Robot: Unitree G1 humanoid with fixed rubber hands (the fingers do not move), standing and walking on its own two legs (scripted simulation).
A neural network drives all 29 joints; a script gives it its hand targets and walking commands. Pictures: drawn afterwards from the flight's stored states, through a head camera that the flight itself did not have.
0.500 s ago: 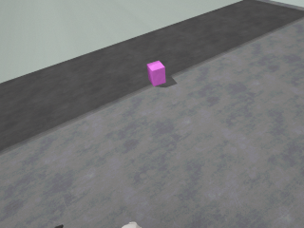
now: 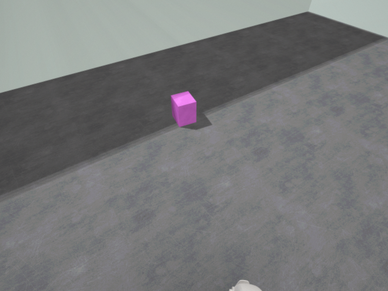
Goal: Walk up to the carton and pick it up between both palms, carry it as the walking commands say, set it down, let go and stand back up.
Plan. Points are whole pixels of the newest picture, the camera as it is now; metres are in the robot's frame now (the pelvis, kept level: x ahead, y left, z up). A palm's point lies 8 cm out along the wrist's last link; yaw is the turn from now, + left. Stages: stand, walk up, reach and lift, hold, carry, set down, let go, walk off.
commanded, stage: walk up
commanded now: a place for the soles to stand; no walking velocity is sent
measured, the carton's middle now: (183, 109) +1.53 +0.10 -0.66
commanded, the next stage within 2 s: none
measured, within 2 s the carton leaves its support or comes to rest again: neither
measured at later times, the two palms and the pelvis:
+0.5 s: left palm (58, 287) +0.17 +0.30 -0.08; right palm (331, 207) +0.35 -0.34 -0.08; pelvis +0.21 -0.04 +0.01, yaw +7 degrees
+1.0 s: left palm (108, 164) +0.50 +0.28 -0.08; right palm (325, 180) +0.47 -0.38 -0.12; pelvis +0.41 -0.05 -0.02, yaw +4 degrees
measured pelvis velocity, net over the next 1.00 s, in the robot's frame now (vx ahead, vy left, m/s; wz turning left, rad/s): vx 0.41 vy -0.05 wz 0.08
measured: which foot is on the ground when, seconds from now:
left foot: down 0.00-0.10, up 0.12-0.54, down 0.56-0.96, up 0.98-1.00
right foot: up 0.00-0.06, down 0.08-0.58, up 0.60-0.92, down 0.94-1.00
